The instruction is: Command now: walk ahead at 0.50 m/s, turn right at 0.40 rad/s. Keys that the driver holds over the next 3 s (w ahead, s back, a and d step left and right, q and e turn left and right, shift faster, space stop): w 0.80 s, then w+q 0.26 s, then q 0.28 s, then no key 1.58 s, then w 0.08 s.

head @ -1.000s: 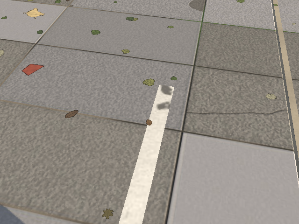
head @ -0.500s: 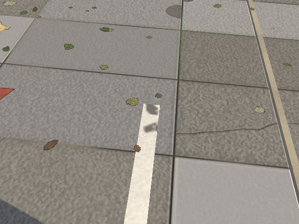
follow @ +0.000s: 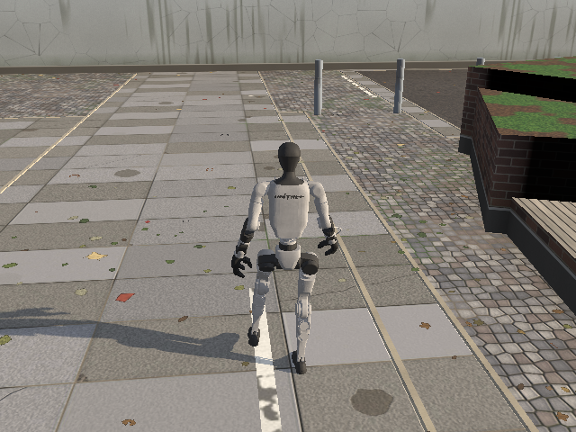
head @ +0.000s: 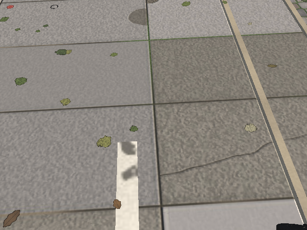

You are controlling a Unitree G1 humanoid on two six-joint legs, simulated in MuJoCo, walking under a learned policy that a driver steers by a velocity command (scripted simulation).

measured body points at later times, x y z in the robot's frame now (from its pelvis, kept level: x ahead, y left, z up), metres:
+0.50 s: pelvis +0.28 +0.06 +0.00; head +0.31 +0.06 +0.45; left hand +0.48 +0.30 -0.10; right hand +0.28 -0.21 -0.12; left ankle +0.25 +0.15 -0.75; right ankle +0.42 -0.13 -0.68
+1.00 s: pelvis +0.56 -0.02 +0.00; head +0.57 -0.03 +0.45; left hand +0.61 +0.25 -0.12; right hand +0.69 -0.30 -0.11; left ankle +0.69 +0.15 -0.67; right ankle +0.52 -0.11 -0.75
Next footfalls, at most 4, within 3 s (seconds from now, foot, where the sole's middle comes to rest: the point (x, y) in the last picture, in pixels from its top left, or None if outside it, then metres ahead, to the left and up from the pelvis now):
0.18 left None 0.29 0.15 -0.78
0.70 right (198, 210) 0.56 -0.11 -0.78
1.24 left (149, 151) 0.86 0.12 -0.78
1.68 right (195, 145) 0.90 -0.11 -0.78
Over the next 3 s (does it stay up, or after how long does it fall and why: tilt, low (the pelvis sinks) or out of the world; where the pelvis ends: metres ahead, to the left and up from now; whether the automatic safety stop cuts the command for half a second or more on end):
stays up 0.85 -0.02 -0.01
